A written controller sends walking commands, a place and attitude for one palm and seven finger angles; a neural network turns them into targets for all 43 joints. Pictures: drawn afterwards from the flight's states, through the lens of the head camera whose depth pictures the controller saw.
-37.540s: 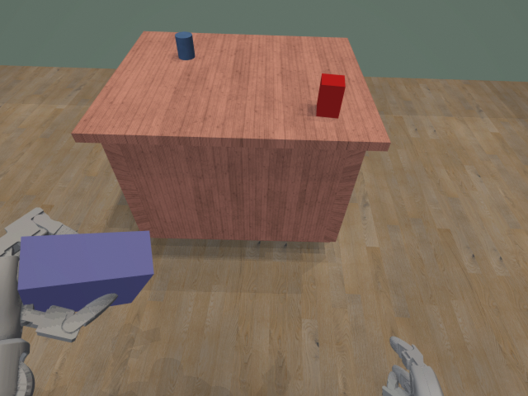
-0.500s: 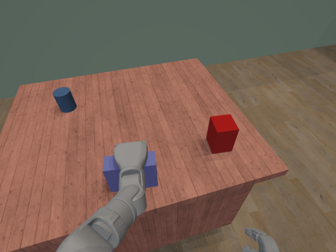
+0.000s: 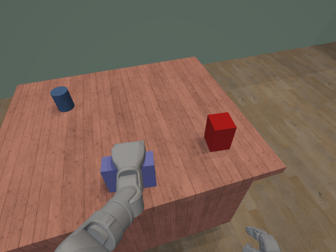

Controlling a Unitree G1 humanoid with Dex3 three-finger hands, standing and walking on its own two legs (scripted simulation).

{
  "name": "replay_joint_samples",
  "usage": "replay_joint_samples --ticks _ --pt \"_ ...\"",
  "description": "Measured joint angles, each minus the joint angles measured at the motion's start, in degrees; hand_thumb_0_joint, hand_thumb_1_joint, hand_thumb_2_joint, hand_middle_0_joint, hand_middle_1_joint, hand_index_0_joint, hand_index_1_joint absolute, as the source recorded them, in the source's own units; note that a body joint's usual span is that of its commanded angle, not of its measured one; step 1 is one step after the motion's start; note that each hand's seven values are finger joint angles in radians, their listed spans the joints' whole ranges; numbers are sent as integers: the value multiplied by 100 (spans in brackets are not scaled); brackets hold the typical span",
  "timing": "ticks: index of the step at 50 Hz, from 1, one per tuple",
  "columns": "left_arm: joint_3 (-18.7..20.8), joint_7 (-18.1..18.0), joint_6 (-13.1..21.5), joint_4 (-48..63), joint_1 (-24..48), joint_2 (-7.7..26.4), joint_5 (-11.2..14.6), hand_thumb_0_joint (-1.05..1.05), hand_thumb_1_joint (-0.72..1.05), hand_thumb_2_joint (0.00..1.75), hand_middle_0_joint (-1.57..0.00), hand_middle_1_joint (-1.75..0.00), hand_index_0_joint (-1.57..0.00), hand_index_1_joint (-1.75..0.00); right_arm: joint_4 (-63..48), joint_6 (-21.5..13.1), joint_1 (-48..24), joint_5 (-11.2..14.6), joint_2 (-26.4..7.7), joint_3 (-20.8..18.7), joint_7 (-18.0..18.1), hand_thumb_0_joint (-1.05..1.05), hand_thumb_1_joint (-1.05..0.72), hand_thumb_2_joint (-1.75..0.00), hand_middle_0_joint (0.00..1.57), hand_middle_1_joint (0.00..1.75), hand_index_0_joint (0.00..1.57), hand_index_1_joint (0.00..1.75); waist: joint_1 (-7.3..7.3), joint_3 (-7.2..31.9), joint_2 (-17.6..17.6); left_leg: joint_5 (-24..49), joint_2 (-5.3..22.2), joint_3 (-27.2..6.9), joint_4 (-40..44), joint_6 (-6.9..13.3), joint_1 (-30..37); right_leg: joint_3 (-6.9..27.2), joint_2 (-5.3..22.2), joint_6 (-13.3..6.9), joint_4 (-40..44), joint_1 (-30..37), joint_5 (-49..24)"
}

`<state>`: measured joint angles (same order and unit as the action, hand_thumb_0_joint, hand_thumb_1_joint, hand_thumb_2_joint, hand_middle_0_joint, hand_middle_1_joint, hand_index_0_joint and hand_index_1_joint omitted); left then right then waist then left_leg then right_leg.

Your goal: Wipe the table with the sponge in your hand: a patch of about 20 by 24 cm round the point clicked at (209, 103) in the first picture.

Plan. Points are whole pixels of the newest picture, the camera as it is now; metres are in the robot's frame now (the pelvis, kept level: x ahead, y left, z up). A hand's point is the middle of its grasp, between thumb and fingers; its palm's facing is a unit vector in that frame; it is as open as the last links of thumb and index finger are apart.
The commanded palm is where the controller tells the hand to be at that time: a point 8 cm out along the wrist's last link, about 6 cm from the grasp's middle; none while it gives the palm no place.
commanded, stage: slide back across to the middle lane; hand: left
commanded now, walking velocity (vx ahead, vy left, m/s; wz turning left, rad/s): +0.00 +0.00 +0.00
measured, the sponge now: (131, 175) +0.34 +0.14 -0.05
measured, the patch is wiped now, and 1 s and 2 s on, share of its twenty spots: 1.00 1.00 1.00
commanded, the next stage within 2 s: wipe forward along the middle lane in 0.68 s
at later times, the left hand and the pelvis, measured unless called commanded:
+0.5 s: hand (118, 170) +0.33 +0.17 +0.00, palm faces -0.08 -0.07 -0.99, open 9.3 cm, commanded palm +0.29 +0.18 +0.04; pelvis +0.00 +0.00 +0.01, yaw -1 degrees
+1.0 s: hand (101, 174) +0.32 +0.21 +0.00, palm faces -0.10 -0.04 -0.99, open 9.3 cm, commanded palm +0.30 +0.21 +0.03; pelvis -0.01 +0.00 +0.00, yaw +0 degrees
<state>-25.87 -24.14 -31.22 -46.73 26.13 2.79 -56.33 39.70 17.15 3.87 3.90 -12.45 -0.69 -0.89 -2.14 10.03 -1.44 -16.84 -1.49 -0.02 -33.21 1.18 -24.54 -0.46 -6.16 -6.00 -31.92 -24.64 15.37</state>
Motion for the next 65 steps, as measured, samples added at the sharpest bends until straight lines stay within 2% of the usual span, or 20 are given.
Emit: replay_joint_samples --ticks 8,16,22,30,40,46,50,56,65 --pt "107 27 78 -48 47 46 57 1 -45 111 -77 -147 -78 -150 13 -40 29 29 15 24 72 1 -91 -90 19 30 20 30 50 -49 -17 39 0 16 28 1 16 15 2 4 9 3 -33" --pt "385 139 192 472 -407 235 42 1 -46 111 -78 -145 -79 -149 -50 -75 51 45 20 56 143 1 -91 -90 19 30 20 30 57 -84 -60 88 30 106 246 -1 290 123 -30 0 186 233 -98" --pt "473 331 173 876 -735 420 13 1 -46 111 -79 -145 -80 -148 -103 -132 0 81 -54 81 183 2 -91 -90 19 30 20 30 19 -153 -71 119 32 101 386 -4 510 133 -33 -7 320 452 -125" --pt "709 579 459 1361 -1179 746 -73 0 -47 111 -79 -144 -80 -148 -250 -284 -90 91 -128 77 207 2 -91 -90 19 30 20 30 -55 -182 -63 115 41 102 429 -15 619 141 -45 -21 365 560 -127" --pt "900 628 747 1684 -1506 926 -132 0 -46 111 -79 -144 -80 -147 -295 -426 -119 84 -134 86 227 1 -91 -90 19 30 20 30 -120 -221 -75 108 21 71 354 -1 592 106 -25 -7 301 548 -111" --pt "949 700 782 1323 -1169 975 -182 0 -47 111 -80 -143 -81 -147 -237 -501 -68 77 -105 117 303 1 -91 -90 19 30 20 30 -83 -270 -79 129 -11 7 246 12 410 31 9 8 217 397 -115" --pt "1044 713 937 977 -820 986 -232 -1 -48 111 -81 -142 -82 -145 -176 -546 31 55 -91 112 362 1 -91 -90 19 30 20 30 -54 -257 -90 124 -33 -25 115 21 179 -14 32 20 95 180 -99" --pt "1247 580 1151 430 -350 1063 -246 -1 -48 111 -82 -141 -83 -144 -51 -581 238 40 -71 109 410 1 -91 -90 20 30 20 30 22 -177 -89 83 -36 -16 -93 32 -182 -25 36 40 -99 -176 -66" --pt "1406 454 1254 -323 334 1146 -232 0 -50 112 -83 -140 -84 -143 73 -582 548 39 -147 55 406 1 -91 -90 20 30 20 30 160 -110 -89 27 -38 -18 -367 55 -634 -52 41 67 -328 -606 -29"
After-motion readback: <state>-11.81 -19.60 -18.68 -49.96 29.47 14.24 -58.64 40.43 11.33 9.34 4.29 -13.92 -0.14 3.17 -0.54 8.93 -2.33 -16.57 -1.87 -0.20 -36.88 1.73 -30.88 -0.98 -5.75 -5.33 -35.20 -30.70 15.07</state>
